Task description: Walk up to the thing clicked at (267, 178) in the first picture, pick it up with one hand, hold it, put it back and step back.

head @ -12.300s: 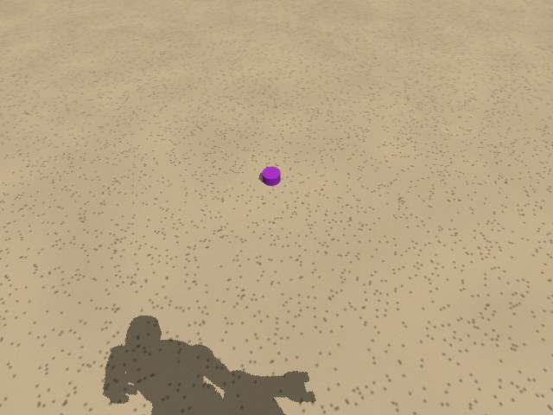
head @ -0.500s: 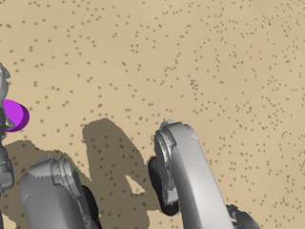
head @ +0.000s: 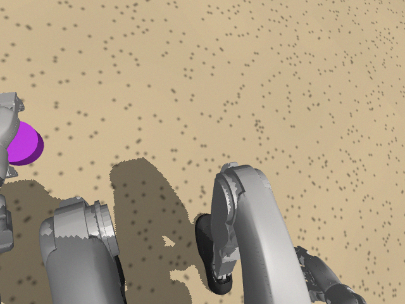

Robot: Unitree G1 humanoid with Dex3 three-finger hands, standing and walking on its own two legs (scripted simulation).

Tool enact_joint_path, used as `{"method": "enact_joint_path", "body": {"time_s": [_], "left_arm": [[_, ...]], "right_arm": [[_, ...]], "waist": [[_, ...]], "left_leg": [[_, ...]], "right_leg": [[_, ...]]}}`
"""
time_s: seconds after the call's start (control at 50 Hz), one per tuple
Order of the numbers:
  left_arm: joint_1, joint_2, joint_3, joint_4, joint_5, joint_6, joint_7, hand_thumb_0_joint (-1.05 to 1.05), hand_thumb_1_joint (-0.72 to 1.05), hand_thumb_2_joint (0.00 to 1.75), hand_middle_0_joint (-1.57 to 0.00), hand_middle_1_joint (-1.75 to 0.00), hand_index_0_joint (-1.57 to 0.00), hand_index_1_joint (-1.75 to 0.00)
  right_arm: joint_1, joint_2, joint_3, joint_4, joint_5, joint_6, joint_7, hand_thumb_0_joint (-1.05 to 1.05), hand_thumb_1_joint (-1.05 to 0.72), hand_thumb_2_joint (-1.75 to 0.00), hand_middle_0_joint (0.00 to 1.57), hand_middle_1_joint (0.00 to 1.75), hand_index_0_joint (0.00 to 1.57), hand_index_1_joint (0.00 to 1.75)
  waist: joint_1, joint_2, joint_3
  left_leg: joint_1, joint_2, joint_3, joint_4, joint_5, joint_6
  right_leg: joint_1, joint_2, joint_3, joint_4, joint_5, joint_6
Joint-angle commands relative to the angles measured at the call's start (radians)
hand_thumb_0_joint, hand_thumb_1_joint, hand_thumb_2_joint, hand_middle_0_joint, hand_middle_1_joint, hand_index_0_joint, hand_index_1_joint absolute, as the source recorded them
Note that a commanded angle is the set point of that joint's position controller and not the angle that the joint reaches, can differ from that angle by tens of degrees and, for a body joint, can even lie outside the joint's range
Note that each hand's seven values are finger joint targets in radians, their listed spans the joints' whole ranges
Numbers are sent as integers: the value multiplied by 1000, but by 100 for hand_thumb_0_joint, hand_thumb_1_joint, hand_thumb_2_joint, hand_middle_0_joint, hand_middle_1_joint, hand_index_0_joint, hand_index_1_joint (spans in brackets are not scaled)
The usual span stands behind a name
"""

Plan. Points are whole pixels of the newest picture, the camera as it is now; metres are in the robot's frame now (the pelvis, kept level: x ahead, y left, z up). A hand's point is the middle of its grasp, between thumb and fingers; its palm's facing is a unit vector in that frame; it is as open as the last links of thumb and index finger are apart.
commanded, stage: rest palm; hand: left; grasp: from above
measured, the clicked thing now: (17, 143) +0.47 +0.31 -0.29
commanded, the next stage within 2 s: close in 1.08 s
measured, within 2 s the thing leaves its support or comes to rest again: neither
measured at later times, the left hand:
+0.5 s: hand (16, 148) +0.44 +0.30 -0.25, palm faces -0.50 -0.13 -0.86, open 14.2 cm
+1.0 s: hand (21, 149) +0.45 +0.29 -0.27, palm faces -0.48 -0.13 -0.87, open 14.1 cm
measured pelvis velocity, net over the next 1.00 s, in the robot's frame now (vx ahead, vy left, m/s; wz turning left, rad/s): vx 0.01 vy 0.00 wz -0.08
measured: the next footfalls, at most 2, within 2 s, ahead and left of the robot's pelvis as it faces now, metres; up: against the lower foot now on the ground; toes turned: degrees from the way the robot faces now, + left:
none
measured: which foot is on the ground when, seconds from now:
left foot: down 0.00-1.00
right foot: down 0.00-1.00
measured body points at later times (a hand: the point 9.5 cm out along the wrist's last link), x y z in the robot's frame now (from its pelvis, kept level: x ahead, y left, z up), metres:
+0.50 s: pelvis +0.01 +0.00 -0.02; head +0.28 +0.08 +0.33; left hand +0.47 +0.30 -0.20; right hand +0.03 -0.27 -0.10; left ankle +0.07 +0.13 -0.28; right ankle +0.10 -0.13 -0.28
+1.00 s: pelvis +0.01 +0.00 -0.02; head +0.28 +0.11 +0.32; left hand +0.47 +0.30 -0.22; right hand +0.06 -0.26 -0.09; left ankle +0.07 +0.13 -0.28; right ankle +0.10 -0.13 -0.28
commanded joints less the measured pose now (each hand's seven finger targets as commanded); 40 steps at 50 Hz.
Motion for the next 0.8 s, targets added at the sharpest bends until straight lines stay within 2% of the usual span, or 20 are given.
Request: {"method": "enact_joint_path", "body": {"time_s": [0.0,0.06,0.1,0.12,0.14,0.18,0.2,0.24,0.26,0.28,0.3,0.36,0.38,0.42,0.5,0.56,0.64,0.7,0.74,0.78], "left_arm": [[-285,247,50,-30,-11,31,62,0,-52,98,-6,-103,-6,-102],[-313,288,71,-63,-25,37,60,0,-50,96,-6,-104,-7,-103],[-255,346,113,-54,-40,34,66,0,-51,95,-6,-104,-7,-103],[-241,311,87,-63,-47,33,61,0,-52,96,-6,-103,-6,-102],[-261,290,68,-47,-48,32,58,0,-53,97,-6,-103,-6,-102],[-246,333,92,-71,-58,24,54,0,-52,96,-6,-103,-6,-102],[-232,381,129,-108,-68,17,63,0,-52,96,-6,-102,-6,-101],[-188,374,129,-66,-65,17,61,0,-52,96,-5,-102,-6,-101],[-192,327,93,-49,-64,15,55,0,-53,97,-6,-102,-6,-101],[-223,337,102,-73,-78,5,56,0,-52,97,-6,-102,-6,-101],[-210,410,155,-89,-77,-3,65,0,-53,97,-6,-101,-6,-100],[-168,369,125,-50,-61,-17,65,0,-53,98,-6,-100,-6,-100],[-196,364,116,-38,-59,-24,64,0,-54,99,-6,-99,-5,-100],[-200,384,135,-77,-69,-40,75,0,-54,100,-6,-99,-5,-99],[-193,361,96,-65,-44,-50,90,0,-53,99,-6,-99,-6,-100],[-190,391,126,-75,-42,-51,121,0,-54,100,-6,-99,-5,-100],[-199,352,95,-8,-23,-29,140,0,-53,100,-6,-100,-6,-100],[-227,381,109,-30,-20,-19,157,0,-54,100,-6,-99,-5,-100],[-230,314,55,-4,-25,-9,156,0,-53,98,-6,-101,-6,-101],[-228,356,85,8,-29,0,162,0,-52,97,-6,-101,-6,-100]], "right_arm": [[231,-279,-47,12,-16,-12,8,0,-89,-90,20,30,20,30],[223,-290,-29,-9,-28,-29,23,0,-89,-90,20,30,20,30],[223,-295,-27,-14,-25,-35,21,0,-89,-90,20,30,20,30],[211,-292,-23,-28,-23,-36,24,0,-89,-90,20,30,20,30],[219,-288,-15,-16,-28,-41,27,0,-89,-90,20,30,20,30],[223,-302,-7,-24,-37,-45,30,0,-89,-90,20,30,20,30],[235,-305,-9,-17,-35,-42,28,0,-89,-90,20,30,20,30],[237,-303,-3,-8,-43,-44,34,0,-89,-90,20,30,20,30],[235,-299,5,-19,-46,-46,39,0,-89,-90,20,30,20,30],[235,-305,4,-11,-48,-47,39,0,-89,-90,20,30,20,30],[262,-323,-2,7,-48,-43,37,0,-89,-90,20,30,20,30],[240,-311,4,3,-56,-44,42,0,-89,-90,20,30,20,30],[256,-314,13,12,-67,-46,48,0,-89,-90,20,30,20,30],[256,-323,11,12,-65,-51,48,0,-89,-90,20,30,20,30],[242,-330,20,6,-79,-62,60,0,-89,-90,20,30,20,30],[231,-331,16,24,-79,-66,62,0,-89,-90,20,30,20,30],[216,-336,21,24,-92,-76,80,0,-89,-90,20,30,20,30],[198,-350,22,16,-89,-88,86,0,-89,-90,20,30,20,30],[179,-343,31,2,-89,-102,96,0,-90,-90,20,30,20,30],[194,-360,27,10,-87,-106,101,0,-89,-90,20,30,20,30]], "waist": [[-53,388,-567],[-65,391,-586],[-33,396,-605],[-27,399,-628],[-52,392,-607],[-52,381,-624],[-28,392,-660],[-36,386,-636],[-57,380,-602],[-67,372,-599],[-55,389,-616],[-55,385,-583],[-92,368,-551],[-70,388,-566],[-86,405,-563],[-64,431,-579],[-100,438,-520],[-91,456,-528],[-105,471,-506],[-111,430,-507]], "left_leg": [[519,-19,95,-241,175,20],[510,-17,101,-223,176,26],[489,-16,101,-226,164,26],[502,-13,103,-223,180,24],[489,-13,102,-209,173,26],[470,-11,98,-196,182,30],[472,-10,96,-203,193,29],[474,-6,92,-195,205,26],[466,-6,88,-188,197,25],[457,-4,81,-179,188,28],[471,-4,77,-184,202,25],[455,2,77,-172,199,24],[430,0,73,-161,184,27],[451,-1,67,-169,187,23],[482,2,65,-154,208,20],[496,6,60,-167,201,14],[505,8,53,-157,217,7],[523,10,49,-167,219,5],[522,10,53,-164,211,5],[499,9,51,-156,208,10]], "right_leg": [[243,55,-131,-189,231,-69],[282,59,-126,-192,237,-64],[306,61,-124,-195,222,-67],[320,65,-119,-198,236,-69],[312,66,-125,-189,238,-67],[364,70,-118,-193,251,-62],[395,71,-120,-195,257,-61],[386,74,-126,-184,268,-62],[368,75,-128,-177,267,-62],[361,76,-136,-181,265,-59],[380,74,-139,-181,273,-61],[371,80,-136,-174,273,-61],[370,78,-138,-171,268,-56],[378,79,-142,-176,267,-59],[371,83,-151,-169,290,-56],[373,87,-156,-170,279,-62],[330,89,-175,-141,296,-60],[328,89,-177,-145,296,-62],[319,90,-177,-141,291,-62],[339,93,-177,-149,294,-56]]}}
